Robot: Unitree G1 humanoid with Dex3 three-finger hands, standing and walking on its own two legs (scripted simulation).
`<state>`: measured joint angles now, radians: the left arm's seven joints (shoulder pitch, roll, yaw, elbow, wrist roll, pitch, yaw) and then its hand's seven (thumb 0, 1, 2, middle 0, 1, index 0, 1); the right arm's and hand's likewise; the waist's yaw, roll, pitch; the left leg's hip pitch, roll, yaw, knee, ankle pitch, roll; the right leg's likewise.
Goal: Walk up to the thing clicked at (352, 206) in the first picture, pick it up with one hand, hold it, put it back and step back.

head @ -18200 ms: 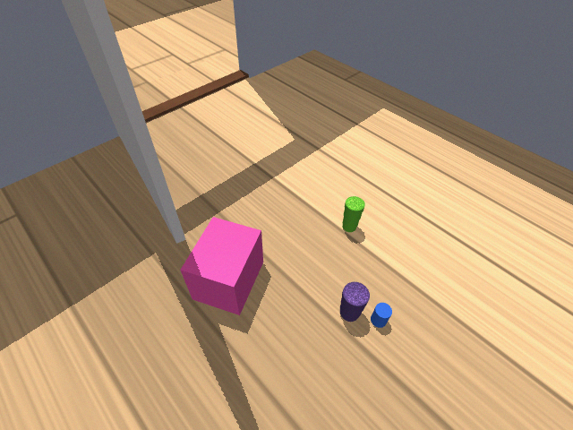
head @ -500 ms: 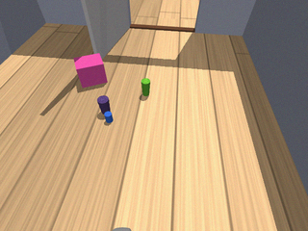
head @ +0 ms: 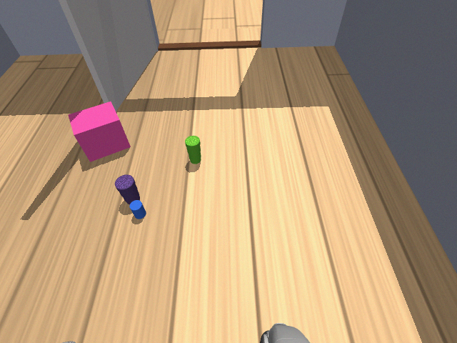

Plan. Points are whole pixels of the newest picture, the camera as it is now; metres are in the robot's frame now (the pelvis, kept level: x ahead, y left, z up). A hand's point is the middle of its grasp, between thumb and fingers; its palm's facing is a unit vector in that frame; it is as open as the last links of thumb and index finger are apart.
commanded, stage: walk up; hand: left
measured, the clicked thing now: (194, 150) +1.18 +0.18 -0.68
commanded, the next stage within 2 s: none
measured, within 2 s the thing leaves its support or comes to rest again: neither
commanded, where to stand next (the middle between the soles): +0.84 -0.02 m, yaw +1 degrees
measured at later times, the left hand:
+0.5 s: hand (103, 292) +0.25 +0.28 -0.16, palm faces +0.00 -0.94 -0.35, open 7.4 cm
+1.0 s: hand (142, 182) +0.52 +0.23 -0.11, palm faces +0.01 -0.91 -0.42, open 7.4 cm
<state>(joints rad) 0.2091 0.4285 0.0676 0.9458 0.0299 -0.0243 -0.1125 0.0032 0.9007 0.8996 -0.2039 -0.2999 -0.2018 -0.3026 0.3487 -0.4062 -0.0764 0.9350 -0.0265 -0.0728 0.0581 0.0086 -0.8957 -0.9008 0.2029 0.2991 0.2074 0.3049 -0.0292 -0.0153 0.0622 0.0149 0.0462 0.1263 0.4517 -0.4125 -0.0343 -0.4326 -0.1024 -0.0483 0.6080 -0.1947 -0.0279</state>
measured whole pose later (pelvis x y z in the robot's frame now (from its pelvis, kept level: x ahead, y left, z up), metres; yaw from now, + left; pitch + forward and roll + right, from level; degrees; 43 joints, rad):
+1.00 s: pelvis +0.45 -0.06 +0.00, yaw +1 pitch -3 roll +0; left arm 0.29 0.40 0.05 0.85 0.01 -0.09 -0.05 0.00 0.90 0.90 -0.21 -0.30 -0.20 -0.30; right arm 0.29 -0.44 -0.06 0.89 0.00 -0.03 0.05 0.01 -0.90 -0.90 0.20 0.30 0.20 0.30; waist 0.02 0.07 0.07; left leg -0.41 0.04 0.00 1.10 -0.41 0.03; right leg -0.32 -0.06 -0.11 0.64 -0.26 -0.03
